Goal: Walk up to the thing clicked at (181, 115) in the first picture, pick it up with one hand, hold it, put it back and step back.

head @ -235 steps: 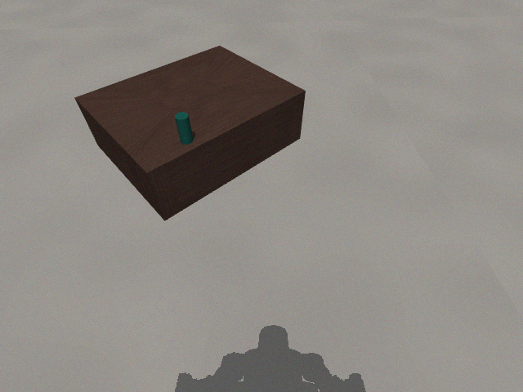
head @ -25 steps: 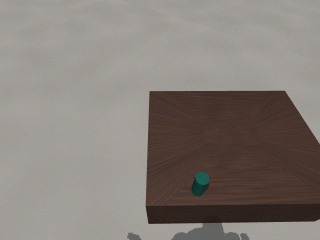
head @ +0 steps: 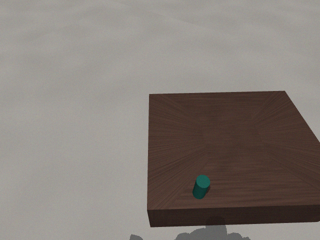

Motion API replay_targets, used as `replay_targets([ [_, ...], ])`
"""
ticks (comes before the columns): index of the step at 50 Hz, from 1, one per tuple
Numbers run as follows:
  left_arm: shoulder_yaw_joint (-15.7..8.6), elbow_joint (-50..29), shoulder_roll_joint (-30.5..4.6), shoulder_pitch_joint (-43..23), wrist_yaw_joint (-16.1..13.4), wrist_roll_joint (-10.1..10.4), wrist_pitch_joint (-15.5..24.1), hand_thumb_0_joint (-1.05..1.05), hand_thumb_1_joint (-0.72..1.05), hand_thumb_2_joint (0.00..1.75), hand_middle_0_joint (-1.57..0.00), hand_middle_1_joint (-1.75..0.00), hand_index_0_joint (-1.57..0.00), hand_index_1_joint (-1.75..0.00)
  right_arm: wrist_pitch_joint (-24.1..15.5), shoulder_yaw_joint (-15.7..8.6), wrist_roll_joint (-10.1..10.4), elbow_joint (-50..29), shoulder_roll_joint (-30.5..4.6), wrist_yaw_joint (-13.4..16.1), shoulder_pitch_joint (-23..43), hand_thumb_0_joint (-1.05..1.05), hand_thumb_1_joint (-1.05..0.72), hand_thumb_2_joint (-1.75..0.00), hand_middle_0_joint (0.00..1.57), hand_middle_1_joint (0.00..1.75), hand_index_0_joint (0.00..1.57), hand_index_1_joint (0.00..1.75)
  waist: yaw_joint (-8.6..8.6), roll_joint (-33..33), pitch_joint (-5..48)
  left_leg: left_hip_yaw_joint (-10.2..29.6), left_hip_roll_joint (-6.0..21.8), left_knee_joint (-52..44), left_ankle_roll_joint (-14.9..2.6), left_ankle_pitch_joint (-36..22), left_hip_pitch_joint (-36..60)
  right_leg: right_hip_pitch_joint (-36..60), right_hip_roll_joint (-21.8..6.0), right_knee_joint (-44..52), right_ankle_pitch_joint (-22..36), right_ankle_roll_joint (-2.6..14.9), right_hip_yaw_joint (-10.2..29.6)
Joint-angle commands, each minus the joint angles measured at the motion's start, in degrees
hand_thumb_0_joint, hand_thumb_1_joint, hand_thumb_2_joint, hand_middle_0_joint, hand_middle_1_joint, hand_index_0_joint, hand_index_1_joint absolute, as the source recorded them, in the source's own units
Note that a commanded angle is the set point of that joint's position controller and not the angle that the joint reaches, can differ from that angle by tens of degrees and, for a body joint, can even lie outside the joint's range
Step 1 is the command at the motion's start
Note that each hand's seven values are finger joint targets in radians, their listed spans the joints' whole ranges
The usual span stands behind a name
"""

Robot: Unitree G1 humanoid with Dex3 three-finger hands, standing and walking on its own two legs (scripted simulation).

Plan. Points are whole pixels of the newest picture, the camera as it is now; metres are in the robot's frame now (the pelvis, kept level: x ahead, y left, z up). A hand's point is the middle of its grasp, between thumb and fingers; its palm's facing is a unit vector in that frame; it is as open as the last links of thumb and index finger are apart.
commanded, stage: walk up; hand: right
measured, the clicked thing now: (200, 187) +0.41 -0.16 -0.38
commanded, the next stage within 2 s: stand in 0.44 s
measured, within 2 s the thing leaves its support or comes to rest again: neither
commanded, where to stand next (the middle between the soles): +0.04 +0.02 m, yaw -2 degrees
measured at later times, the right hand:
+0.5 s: hand out of the picture +0.08 -0.26 -0.16, palm faces +0.01 +0.95 -0.32, open 7.4 cm
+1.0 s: hand out of the picture +0.06 -0.28 -0.16, palm faces -0.02 +0.94 -0.33, open 7.4 cm
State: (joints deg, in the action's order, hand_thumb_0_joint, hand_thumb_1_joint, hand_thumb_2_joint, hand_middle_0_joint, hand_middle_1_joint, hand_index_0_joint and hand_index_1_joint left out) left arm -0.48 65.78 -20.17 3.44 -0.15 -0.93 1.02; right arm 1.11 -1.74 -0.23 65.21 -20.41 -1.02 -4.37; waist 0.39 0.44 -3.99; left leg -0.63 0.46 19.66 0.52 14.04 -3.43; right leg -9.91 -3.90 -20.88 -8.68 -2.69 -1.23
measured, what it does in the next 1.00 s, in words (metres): stands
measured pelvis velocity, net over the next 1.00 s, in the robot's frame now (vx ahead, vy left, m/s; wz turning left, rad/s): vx -0.01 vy -0.02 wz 0.00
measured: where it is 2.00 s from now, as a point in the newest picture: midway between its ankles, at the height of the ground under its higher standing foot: outside the picture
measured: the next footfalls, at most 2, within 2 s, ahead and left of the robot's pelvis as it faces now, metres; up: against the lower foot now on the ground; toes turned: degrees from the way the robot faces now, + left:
none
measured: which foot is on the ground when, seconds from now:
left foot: down 0.00-1.00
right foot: down 0.00-1.00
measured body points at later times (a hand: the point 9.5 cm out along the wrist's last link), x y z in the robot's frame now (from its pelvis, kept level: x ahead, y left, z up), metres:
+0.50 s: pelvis +0.00 -0.01 +0.00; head +0.01 -0.01 +0.45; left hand +0.09 +0.30 -0.13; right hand +0.08 -0.31 -0.14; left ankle -0.04 +0.12 -0.75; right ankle +0.03 -0.15 -0.75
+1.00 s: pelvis -0.01 -0.02 +0.00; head -0.01 -0.03 +0.45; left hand +0.06 +0.28 -0.13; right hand +0.06 -0.32 -0.13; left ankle -0.04 +0.12 -0.75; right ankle +0.03 -0.15 -0.75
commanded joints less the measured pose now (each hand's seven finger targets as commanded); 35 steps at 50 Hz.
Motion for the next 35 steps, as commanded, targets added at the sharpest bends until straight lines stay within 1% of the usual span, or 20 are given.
replay_targets([
  [1, -2.05, -3.72, -12.48, -3.02, -0.69, 0.35, 1.18, 0.00, 0.90, 0.90, -0.20, -0.30, -0.20, -0.30, -1.43, -2.19, -0.14, -3.95, -12.40, 0.91, 2.94, 0.00, -0.90, -0.90, 0.20, 0.30, 0.20, 0.30, 0.10, -0.45, 6.77, 3.32, 6.04, -3.76, -1.90, -10.86, -2.84, 5.12, -4.49, 1.19, 10.02, 2.70, 2.90],
  [2, -2.07, -3.71, -12.55, -2.65, -0.74, 0.22, 1.18, 0.00, 0.90, 0.90, -0.20, -0.30, -0.20, -0.30, -1.39, -2.28, -0.18, -4.13, -12.57, 0.91, 3.13, 0.00, -0.90, -0.90, 0.20, 0.30, 0.20, 0.30, -0.04, -0.36, 7.13, 3.09, 6.27, -3.65, -2.12, -10.85, -2.37, 5.48, -4.48, 1.20, 10.26, 2.80, 2.53],
  [4, -2.23, -4.13, -12.57, -3.35, -0.74, 0.21, 1.15, 0.00, 0.90, 0.90, -0.20, -0.30, -0.20, -0.30, -1.42, -2.22, -0.18, -3.89, -12.40, 0.94, 1.95, 0.00, -0.90, -0.90, 0.20, 0.30, 0.20, 0.30, -0.30, -0.74, 6.97, 2.95, 6.07, -3.70, -1.90, -11.84, -2.74, 5.67, -4.48, 1.00, 11.00, 2.94, 2.74],
  [5, -2.17, -3.77, -12.36, -2.32, -0.77, 0.34, 1.14, 0.00, 0.90, 0.90, -0.20, -0.30, -0.20, -0.30, -1.41, -2.17, -0.15, -4.06, -12.27, 0.90, 2.61, 0.00, -0.90, -0.90, 0.20, 0.30, 0.20, 0.30, 0.17, -0.10, 6.97, 3.04, 6.21, -3.72, -2.01, -11.72, -2.03, 5.15, -4.28, 1.09, 10.63, 2.71, 2.52],
  [6, -2.24, -3.86, -12.51, -2.43, -0.79, 0.25, 1.15, 0.00, 0.90, 0.90, -0.20, -0.30, -0.20, -0.30, -1.39, -2.18, -0.08, -4.11, -12.14, 0.89, 2.27, 0.00, -0.90, -0.90, 0.20, 0.30, 0.20, 0.30, 0.05, -0.60, 7.05, 2.85, 6.16, -3.39, -2.07, -11.72, -2.08, 5.16, -4.33, 1.19, 10.47, 2.80, 2.60],
  [10, -2.34, -4.36, -12.54, -3.11, -0.80, 0.08, 1.08, 0.00, 0.90, 0.90, -0.20, -0.30, -0.20, -0.30, -1.19, -2.22, -0.26, -4.03, -12.45, 0.95, 1.67, 0.00, -0.90, -0.90, 0.20, 0.30, 0.20, 0.30, -0.35, -1.04, 5.97, 2.78, 5.93, -3.68, -1.94, -8.87, -3.35, 4.75, -4.47, 1.59, 9.34, 3.06, 3.27],
  [12, -2.37, -4.33, -12.37, -2.26, -0.77, 0.11, 1.03, 0.00, 0.90, 0.90, -0.20, -0.30, -0.20, -0.30, -1.26, -2.19, -0.32, -4.23, -12.35, 0.92, 1.91, 0.00, -0.90, -0.90, 0.20, 0.30, 0.20, 0.30, 0.03, 0.03, 5.93, 2.82, 6.09, -3.92, -2.04, -8.74, -3.16, 4.40, -4.20, 1.45, 8.93, 3.03, 2.93],
  [15, -2.51, -4.63, -12.35, -3.27, -0.68, -0.02, 0.91, 0.00, 0.90, 0.90, -0.20, -0.30, -0.20, -0.30, -1.35, -2.15, -0.28, -4.25, -12.17, 0.93, 1.18, 0.00, -0.90, -0.90, 0.20, 0.30, 0.20, 0.30, -0.32, -0.59, 5.48, 3.00, 6.07, -4.24, -2.01, -8.46, -3.89, 4.44, -4.14, 1.11, 8.80, 3.18, 3.22],
  [16, -2.44, -4.29, -12.16, -2.22, -0.70, 0.18, 0.96, 0.00, 0.90, 0.90, -0.20, -0.30, -0.20, -0.30, -1.40, -2.09, -0.21, -4.43, -11.98, 0.90, 1.73, 0.00, -0.90, -0.90, 0.20, 0.30, 0.20, 0.30, 0.26, -0.07, 5.48, 3.15, 6.19, -4.30, -2.01, -8.75, -3.11, 3.91, -3.88, 1.08, 8.66, 2.96, 3.00],
  [21, -2.56, -4.77, -12.35, -2.53, -0.65, -0.02, 1.01, 0.00, 0.90, 0.90, -0.20, -0.30, -0.20, -0.30, -1.30, -2.22, -0.26, -4.77, -12.03, 0.90, 1.02, 0.00, -0.90, -0.90, 0.20, 0.30, 0.20, 0.30, -0.21, -0.83, 5.36, 3.06, 5.99, -4.02, -2.07, -6.68, -3.69, 4.12, -4.10, 1.52, 7.71, 3.25, 3.71],
  [22, -2.00, -4.18, -12.17, -2.20, -0.57, 0.43, 0.78, 0.00, 0.90, 0.90, -0.20, -0.30, -0.20, -0.30, -1.90, -1.63, -0.36, -4.73, -11.40, 1.05, 1.43, 0.00, -0.90, -0.90, 0.20, 0.30, 0.20, 0.30, -0.63, -2.22, 6.36, 4.86, 7.47, -5.00, -1.50, -12.03, -2.88, 4.70, -4.04, 1.11, 10.21, 3.42, 3.73],
  [23, -1.89, -4.30, -11.65, -1.84, -0.49, 0.61, 0.65, 0.00, 0.90, 0.90, -0.20, -0.30, -0.20, -0.30, -2.23, -1.63, -0.30, -4.65, -11.96, 1.07, 1.84, 0.00, -0.90, -0.90, 0.20, 0.30, 0.20, 0.30, -0.17, -1.25, 6.06, 4.53, 7.19, -4.79, -1.18, -13.26, -2.70, 4.69, -4.03, 1.84, 10.90, 3.11, 3.79],
  [24, -1.85, -4.27, -11.64, -1.37, -0.40, 0.62, 0.69, 0.00, 0.90, 0.90, -0.20, -0.30, -0.20, -0.30, -2.38, -1.70, -0.30, -4.47, -12.44, 1.16, 1.71, 0.00, -0.90, -0.90, 0.20, 0.30, 0.20, 0.30, -0.25, -0.39, 6.37, 4.29, 7.16, -4.53, -1.13, -13.19, -2.41, 5.12, -4.18, 2.15, 11.03, 3.04, 4.00],
  [26, -1.89, -4.21, -11.93, -1.28, -0.33, 0.45, 0.61, 0.00, 0.90, 0.90, -0.20, -0.30, -0.20, -0.30, -2.52, -1.47, -0.31, -4.26, -12.04, 1.27, 1.02, 0.00, -0.90, -0.90, 0.20, 0.30, 0.20, 0.30, -0.60, -0.62, 6.73, 4.06, 7.32, -4.48, -1.02, -14.55, -2.16, 5.70, -4.32, 1.76, 12.26, 3.33, 3.91],
  [28, -1.76, -4.06, -12.03, -1.27, -0.37, 0.58, 0.65, 0.00, 0.90, 0.90, -0.20, -0.30, -0.20, -0.30, -2.49, -1.40, -0.21, -4.22, -12.07, 1.22, 1.63, 0.00, -0.90, -0.90, 0.20, 0.30, 0.20, 0.30, -0.31, -0.34, 6.18, 4.22, 7.14, -5.01, -0.96, -11.86, -2.29, 5.44, -4.21, 2.70, 10.07, 3.06, 3.91],
  [29, -1.82, -4.01, -12.55, -1.71, -0.30, 0.57, 0.71, 0.00, 0.90, 0.90, -0.20, -0.30, -0.20, -0.30, -2.53, -1.29, -0.35, -4.03, -11.67, 1.18, 1.22, 0.00, -0.90, -0.90, 0.20, 0.30, 0.20, 0.30, -0.57, -0.91, 6.35, 4.18, 7.28, -5.25, -0.96, -11.38, -2.30, 5.76, -4.38, 2.60, 9.45, 3.29, 4.12],
  [30, -1.76, -4.08, -12.16, -1.37, -0.27, 0.43, 0.62, 0.00, 0.90, 0.90, -0.20, -0.30, -0.20, -0.30, -2.50, -1.35, -0.35, -4.07, -12.11, 1.26, 1.30, 0.00, -0.90, -0.90, 0.20, 0.30, 0.20, 0.30, -0.53, -0.23, 6.22, 3.90, 7.15, -5.03, -0.97, -11.07, -2.44, 5.24, -4.33, 3.00, 9.77, 3.29, 4.17],
  [32, -1.64, -3.87, -12.19, -0.95, -0.21, 0.47, 0.70, 0.00, 0.90, 0.90, -0.20, -0.30, -0.20, -0.30, -2.54, -1.25, -0.24, -3.85, -11.89, 1.18, 1.51, 0.00, -0.90, -0.90, 0.20, 0.30, 0.20, 0.30, -0.26, -0.12, 5.83, 4.17, 7.23, -5.38, -0.97, -9.74, -2.64, 5.45, -4.36, 3.36, 8.70, 3.26, 4.20],
  [33, -1.74, -3.92, -12.67, -1.36, -0.28, 0.30, 0.70, 0.00, 0.90, 0.90, -0.20, -0.30, -0.20, -0.30, -2.46, -1.27, -0.34, -3.94, -11.76, 1.19, 1.13, 0.00, -0.90, -0.90, 0.20, 0.30, 0.20, 0.30, -0.54, -0.53, 6.12, 4.01, 7.08, -5.52, -0.96, -8.88, -3.01, 5.66, -4.31, 3.60, 8.10, 3.25, 4.09],
  [35, -1.63, -3.94, -12.45, -1.04, -0.23, 0.33, 0.79, 0.00, 0.90, 0.90, -0.20, -0.30, -0.20, -0.30, -2.50, -1.31, -0.37, -3.84, -12.08, 1.19, 0.98, 0.00, -0.90, -0.90, 0.20, 0.30, 0.20, 0.30, -0.52, -0.17, 6.39, 4.02, 7.34, -5.11, -0.97, -9.84, -2.39, 5.41, -4.45, 3.57, 9.04, 3.33, 4.21],
])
